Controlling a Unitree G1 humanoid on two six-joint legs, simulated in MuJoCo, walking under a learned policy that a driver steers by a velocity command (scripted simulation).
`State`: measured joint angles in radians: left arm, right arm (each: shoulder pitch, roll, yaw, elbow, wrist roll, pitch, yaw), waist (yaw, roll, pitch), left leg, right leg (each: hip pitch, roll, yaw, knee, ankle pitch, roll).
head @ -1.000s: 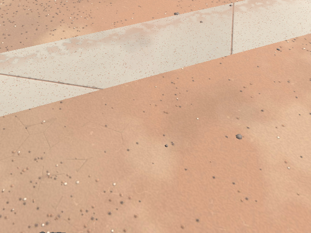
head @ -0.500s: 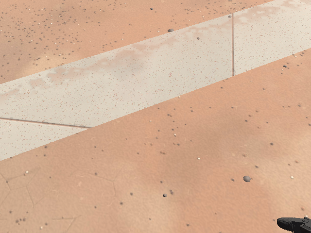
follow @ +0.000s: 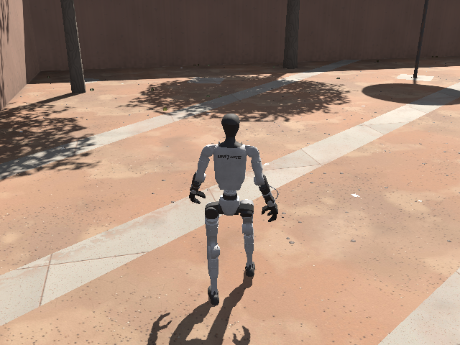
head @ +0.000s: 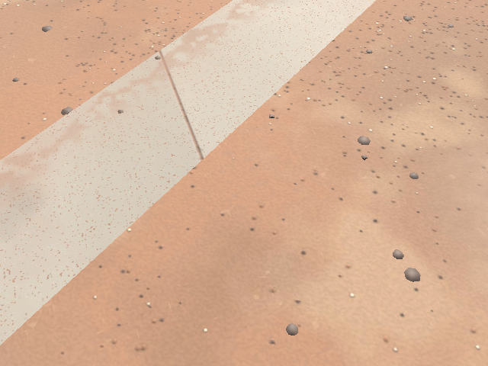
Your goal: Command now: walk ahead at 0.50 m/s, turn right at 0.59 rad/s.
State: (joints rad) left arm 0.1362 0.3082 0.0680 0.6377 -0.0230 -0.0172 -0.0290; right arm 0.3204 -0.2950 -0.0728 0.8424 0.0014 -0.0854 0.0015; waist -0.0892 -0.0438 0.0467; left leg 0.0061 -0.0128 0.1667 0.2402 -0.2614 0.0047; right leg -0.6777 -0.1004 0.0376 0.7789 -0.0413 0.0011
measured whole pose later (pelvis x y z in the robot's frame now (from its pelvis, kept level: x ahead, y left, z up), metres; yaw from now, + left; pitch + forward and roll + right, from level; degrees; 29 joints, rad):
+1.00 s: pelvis +0.55 -0.12 +0.00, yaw -26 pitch +2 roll +2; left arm 0.10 0.28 0.04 0.65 -0.01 -0.06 -0.02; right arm 0.38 -0.28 -0.05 0.87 0.02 -0.08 0.02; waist -0.11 -0.04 0.03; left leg -0.04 -0.04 0.02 0.24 -0.23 0.03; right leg -0.61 -0.08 0.05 0.65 -0.05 0.01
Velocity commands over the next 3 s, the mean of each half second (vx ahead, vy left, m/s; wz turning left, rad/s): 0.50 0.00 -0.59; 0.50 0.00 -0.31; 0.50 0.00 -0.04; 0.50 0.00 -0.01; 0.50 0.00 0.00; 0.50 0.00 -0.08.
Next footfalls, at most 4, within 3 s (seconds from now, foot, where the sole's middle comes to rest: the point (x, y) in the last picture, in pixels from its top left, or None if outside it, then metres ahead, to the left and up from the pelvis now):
0.14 right None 0.25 -0.14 -0.78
0.62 left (237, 326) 0.57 0.00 -0.78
1.14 right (349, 272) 0.71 -0.35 -0.78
1.66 left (300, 178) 1.08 -0.26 -0.78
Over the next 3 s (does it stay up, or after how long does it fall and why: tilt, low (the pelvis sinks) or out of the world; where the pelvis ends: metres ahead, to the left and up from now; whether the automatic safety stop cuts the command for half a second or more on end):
stays up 1.55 -0.59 0.01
